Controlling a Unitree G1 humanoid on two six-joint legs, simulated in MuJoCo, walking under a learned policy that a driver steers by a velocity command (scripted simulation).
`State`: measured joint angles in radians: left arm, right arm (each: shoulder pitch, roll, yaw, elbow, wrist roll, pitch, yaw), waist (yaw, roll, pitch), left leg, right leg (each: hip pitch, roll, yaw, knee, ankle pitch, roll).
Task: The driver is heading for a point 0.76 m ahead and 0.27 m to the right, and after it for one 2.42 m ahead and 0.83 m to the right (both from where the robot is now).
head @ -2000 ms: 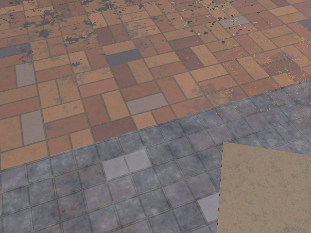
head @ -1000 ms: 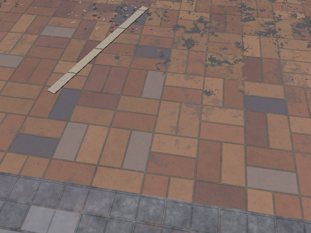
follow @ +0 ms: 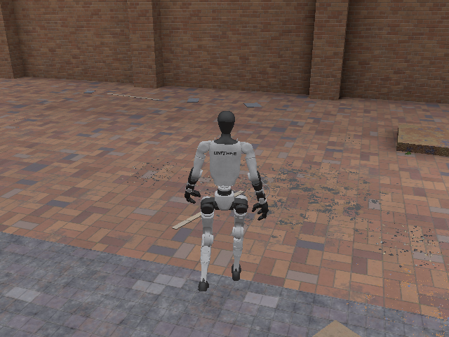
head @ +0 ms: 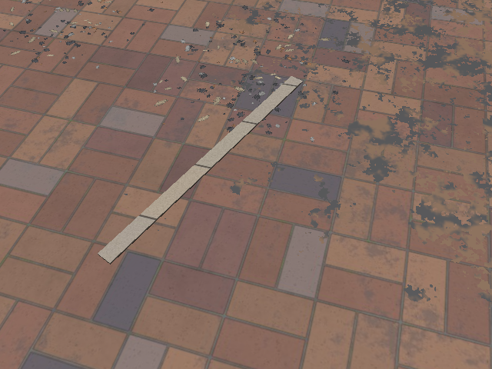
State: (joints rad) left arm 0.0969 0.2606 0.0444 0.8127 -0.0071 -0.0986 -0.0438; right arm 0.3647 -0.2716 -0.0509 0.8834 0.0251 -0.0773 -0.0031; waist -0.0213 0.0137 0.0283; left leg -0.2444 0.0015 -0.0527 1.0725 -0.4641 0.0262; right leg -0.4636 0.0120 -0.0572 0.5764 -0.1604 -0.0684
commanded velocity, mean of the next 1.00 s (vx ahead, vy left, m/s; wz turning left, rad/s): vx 0.50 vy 0.00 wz -0.25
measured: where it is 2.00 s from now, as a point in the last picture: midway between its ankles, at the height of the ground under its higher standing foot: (320, 218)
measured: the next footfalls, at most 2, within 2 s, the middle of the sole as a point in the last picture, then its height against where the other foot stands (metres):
left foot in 0.48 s outside the picture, level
right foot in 1.02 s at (314, 290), level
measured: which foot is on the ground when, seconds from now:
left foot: up 0.00-0.46, down 0.48-1.00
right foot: down 0.00-0.48, up 0.50-1.00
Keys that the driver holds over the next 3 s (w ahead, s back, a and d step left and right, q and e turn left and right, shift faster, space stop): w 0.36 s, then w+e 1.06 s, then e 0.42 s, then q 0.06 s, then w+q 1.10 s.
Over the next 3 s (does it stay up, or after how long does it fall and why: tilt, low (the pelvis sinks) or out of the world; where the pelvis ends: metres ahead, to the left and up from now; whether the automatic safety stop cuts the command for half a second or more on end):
stays up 1.32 -0.46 0.00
